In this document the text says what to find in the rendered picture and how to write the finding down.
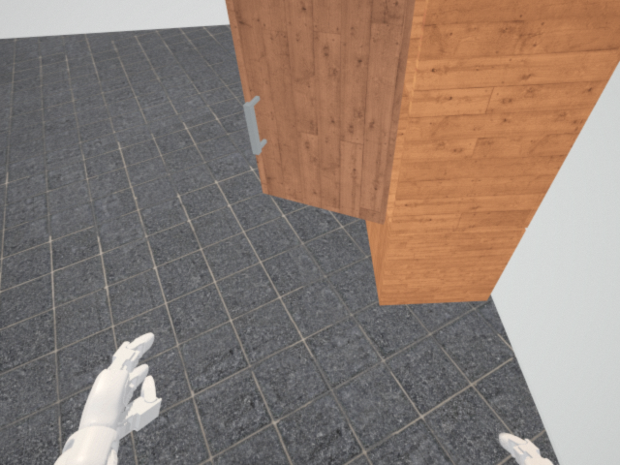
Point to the cupboard door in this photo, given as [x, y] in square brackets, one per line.
[330, 76]

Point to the robot right hand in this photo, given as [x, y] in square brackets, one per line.
[524, 452]

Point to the robot left hand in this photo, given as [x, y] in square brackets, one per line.
[114, 387]

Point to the handle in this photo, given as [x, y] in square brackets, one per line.
[252, 126]

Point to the left robot forearm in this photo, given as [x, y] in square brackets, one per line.
[93, 445]

